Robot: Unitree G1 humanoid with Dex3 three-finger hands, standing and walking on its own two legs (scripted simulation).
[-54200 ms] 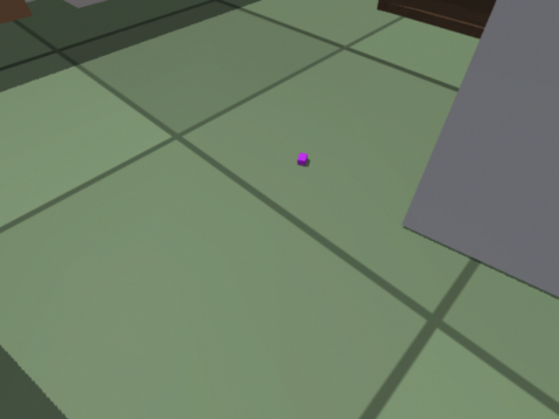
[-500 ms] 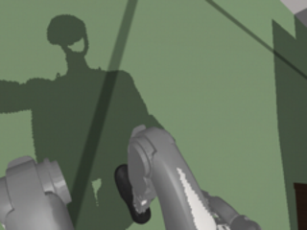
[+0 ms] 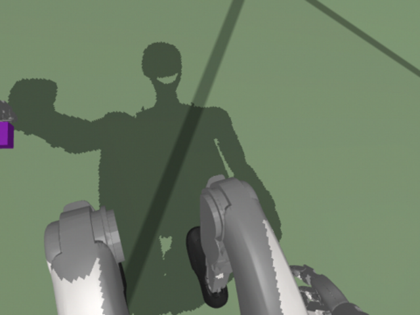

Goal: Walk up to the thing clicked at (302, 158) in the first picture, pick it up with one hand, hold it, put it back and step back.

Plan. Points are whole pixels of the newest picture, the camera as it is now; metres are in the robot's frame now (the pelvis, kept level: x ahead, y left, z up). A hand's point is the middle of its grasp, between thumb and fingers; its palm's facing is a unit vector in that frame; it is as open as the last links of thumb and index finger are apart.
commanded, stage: settle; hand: left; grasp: from above
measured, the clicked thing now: out of the picture +0.46 +0.33 -0.21
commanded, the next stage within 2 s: lift in 0.10 s
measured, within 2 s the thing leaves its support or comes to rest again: neither
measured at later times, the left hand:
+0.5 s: hand out of the picture +0.42 +0.33 -0.09, palm faces -0.48 -0.06 -0.87, open 7.1 cm
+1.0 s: hand out of the picture +0.35 +0.33 +0.08, palm faces -0.45 -0.10 -0.89, open 7.1 cm
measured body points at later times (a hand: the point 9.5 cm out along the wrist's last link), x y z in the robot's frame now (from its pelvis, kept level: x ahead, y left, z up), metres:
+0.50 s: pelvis +0.00 +0.00 +0.05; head +0.21 +0.08 +0.43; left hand +0.44 +0.33 -0.04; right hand +0.08 -0.26 -0.06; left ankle +0.08 +0.12 -0.29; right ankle +0.11 -0.11 -0.29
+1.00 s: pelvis +0.00 +0.00 +0.17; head +0.16 +0.07 +0.59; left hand +0.37 +0.33 +0.13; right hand +0.16 -0.24 +0.05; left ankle +0.08 +0.12 -0.29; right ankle +0.11 -0.11 -0.29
